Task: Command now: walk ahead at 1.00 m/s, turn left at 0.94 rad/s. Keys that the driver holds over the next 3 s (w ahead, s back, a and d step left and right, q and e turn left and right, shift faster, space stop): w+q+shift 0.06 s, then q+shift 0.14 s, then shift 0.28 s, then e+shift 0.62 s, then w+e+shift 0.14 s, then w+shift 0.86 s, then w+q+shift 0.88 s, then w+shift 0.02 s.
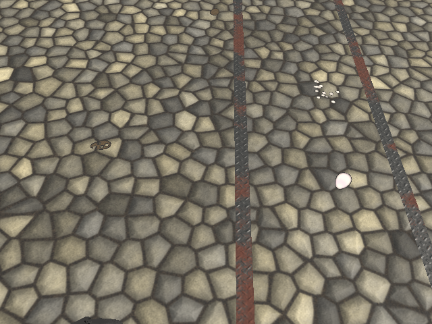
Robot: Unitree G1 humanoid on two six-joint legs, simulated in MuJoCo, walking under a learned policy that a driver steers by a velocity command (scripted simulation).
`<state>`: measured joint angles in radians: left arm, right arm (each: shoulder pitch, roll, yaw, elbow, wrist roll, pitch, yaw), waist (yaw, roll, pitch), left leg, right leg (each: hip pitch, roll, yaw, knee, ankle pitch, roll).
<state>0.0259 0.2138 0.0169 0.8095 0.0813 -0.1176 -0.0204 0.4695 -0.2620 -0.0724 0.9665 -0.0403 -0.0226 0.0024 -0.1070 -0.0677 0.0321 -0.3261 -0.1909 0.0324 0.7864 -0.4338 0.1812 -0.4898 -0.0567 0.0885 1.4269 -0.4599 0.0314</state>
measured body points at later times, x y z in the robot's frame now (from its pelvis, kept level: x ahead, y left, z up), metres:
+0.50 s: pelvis +0.32 -0.03 +0.04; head +0.36 +0.01 +0.49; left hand +0.30 +0.27 -0.09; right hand +0.62 -0.21 -0.03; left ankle +0.38 +0.12 -0.66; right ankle +0.39 -0.15 -0.70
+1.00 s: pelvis +0.39 -0.02 +0.02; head +0.43 -0.04 +0.47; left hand +0.50 +0.28 -0.07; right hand +0.59 -0.28 -0.08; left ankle +0.39 +0.13 -0.68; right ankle +0.41 -0.11 -0.70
